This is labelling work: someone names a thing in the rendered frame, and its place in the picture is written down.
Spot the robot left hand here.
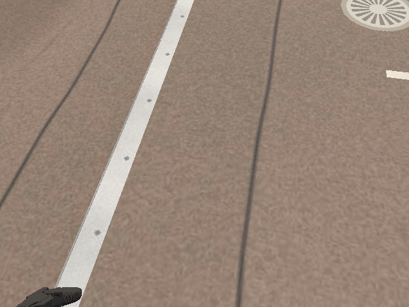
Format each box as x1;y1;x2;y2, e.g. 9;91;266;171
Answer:
17;287;82;307

